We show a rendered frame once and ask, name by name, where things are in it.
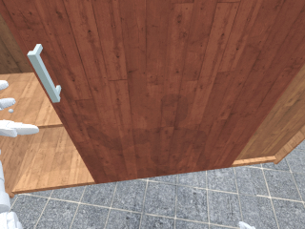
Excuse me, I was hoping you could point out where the handle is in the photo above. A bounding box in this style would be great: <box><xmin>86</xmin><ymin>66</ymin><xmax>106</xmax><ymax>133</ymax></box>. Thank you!
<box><xmin>27</xmin><ymin>44</ymin><xmax>62</xmax><ymax>103</ymax></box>

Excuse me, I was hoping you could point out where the robot left hand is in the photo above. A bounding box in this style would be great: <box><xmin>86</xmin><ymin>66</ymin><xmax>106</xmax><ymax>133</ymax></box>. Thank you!
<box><xmin>0</xmin><ymin>80</ymin><xmax>39</xmax><ymax>137</ymax></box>

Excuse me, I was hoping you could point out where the left robot upper arm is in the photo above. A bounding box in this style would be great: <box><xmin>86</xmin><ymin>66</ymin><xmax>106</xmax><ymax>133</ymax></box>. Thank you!
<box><xmin>0</xmin><ymin>211</ymin><xmax>23</xmax><ymax>229</ymax></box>

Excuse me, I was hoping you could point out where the robot left forearm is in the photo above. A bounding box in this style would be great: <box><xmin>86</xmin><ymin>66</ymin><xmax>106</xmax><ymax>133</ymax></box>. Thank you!
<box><xmin>0</xmin><ymin>150</ymin><xmax>10</xmax><ymax>214</ymax></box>

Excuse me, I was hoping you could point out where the wardrobe door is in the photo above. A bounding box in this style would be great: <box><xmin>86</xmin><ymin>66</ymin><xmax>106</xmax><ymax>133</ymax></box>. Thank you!
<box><xmin>236</xmin><ymin>64</ymin><xmax>305</xmax><ymax>160</ymax></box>
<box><xmin>0</xmin><ymin>0</ymin><xmax>305</xmax><ymax>184</ymax></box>

